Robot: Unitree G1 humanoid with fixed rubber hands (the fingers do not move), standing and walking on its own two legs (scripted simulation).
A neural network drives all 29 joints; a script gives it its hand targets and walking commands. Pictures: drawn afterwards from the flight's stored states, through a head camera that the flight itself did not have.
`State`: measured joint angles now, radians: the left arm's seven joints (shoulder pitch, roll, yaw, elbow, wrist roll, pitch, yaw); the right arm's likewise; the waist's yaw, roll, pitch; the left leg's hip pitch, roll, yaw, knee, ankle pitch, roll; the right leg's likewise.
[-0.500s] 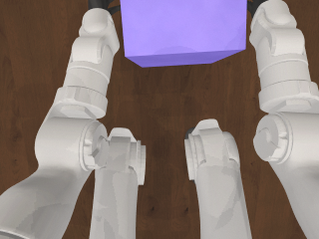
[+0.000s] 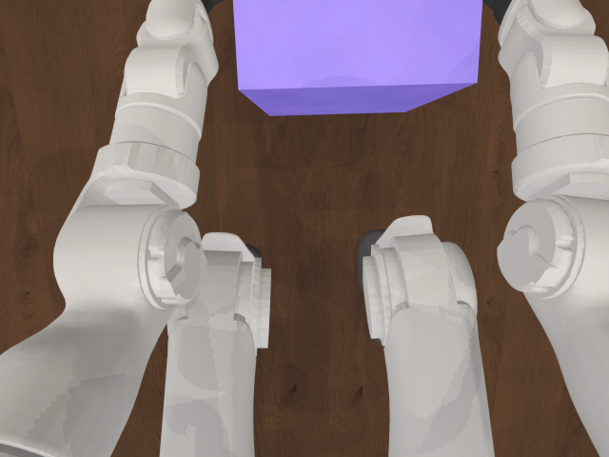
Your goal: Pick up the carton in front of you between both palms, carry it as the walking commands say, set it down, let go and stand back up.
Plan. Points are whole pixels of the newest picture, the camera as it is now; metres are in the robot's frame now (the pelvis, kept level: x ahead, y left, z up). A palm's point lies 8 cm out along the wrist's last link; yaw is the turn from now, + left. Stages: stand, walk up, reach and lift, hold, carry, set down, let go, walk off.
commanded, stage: set down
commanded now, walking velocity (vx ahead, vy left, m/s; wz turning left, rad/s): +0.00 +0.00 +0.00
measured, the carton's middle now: (344, 13) +0.55 -0.08 -0.25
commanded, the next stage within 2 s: let go in 1.66 s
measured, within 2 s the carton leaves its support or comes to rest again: neither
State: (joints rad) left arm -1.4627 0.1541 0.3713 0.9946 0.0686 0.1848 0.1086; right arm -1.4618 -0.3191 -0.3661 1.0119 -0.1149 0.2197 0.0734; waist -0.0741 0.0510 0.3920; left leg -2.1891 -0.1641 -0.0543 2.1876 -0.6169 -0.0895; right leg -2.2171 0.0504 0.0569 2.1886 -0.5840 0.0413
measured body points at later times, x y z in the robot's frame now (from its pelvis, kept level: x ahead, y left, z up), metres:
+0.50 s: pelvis +0.00 +0.00 +0.00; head +0.39 -0.04 +0.21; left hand +0.57 +0.10 -0.21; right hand +0.54 -0.25 -0.21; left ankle +0.11 +0.13 -0.34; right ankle +0.11 -0.13 -0.34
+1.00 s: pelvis +0.00 +0.00 +0.06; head +0.35 -0.04 +0.34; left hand +0.59 +0.10 -0.06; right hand +0.56 -0.27 -0.06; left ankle +0.11 +0.12 -0.34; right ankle +0.11 -0.12 -0.34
